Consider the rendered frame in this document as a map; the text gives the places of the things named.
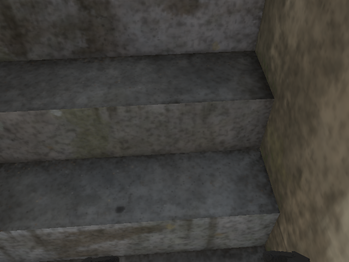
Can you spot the robot right hand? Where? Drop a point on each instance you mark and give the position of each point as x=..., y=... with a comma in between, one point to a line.
x=281, y=256

